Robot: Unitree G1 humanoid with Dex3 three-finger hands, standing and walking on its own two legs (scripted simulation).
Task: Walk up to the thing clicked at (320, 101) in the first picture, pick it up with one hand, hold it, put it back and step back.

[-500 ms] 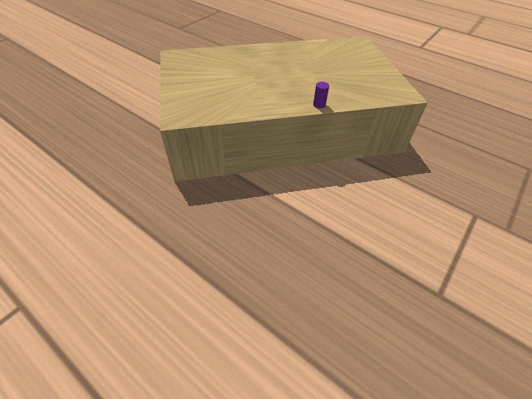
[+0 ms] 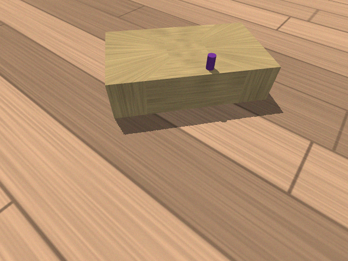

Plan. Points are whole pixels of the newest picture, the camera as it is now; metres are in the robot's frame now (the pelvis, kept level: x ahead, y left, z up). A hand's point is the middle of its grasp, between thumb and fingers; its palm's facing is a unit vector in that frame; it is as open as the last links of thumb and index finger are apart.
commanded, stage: stand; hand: right
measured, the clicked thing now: (210, 61) +1.46 -0.27 -0.40
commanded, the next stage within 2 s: walk up in 0.62 s
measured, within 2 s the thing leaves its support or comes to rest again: neither
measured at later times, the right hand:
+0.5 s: hand out of the picture +0.08 -0.25 -0.16, palm faces -0.03 +0.94 -0.34, open 7.4 cm
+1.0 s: hand out of the picture +0.11 -0.39 -0.18, palm faces -0.05 +0.91 -0.41, open 7.4 cm
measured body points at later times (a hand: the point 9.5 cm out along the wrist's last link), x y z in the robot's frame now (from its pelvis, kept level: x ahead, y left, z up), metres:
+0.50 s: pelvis +0.00 +0.00 +0.00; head +0.02 +0.00 +0.45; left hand +0.08 +0.30 -0.13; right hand +0.08 -0.30 -0.13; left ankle +0.00 +0.12 -0.75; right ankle +0.00 -0.12 -0.75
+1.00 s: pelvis +0.08 -0.09 -0.03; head +0.08 -0.10 +0.42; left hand +0.15 +0.26 -0.11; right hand +0.12 -0.43 -0.15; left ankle +0.01 +0.08 -0.71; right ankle +0.12 -0.21 -0.75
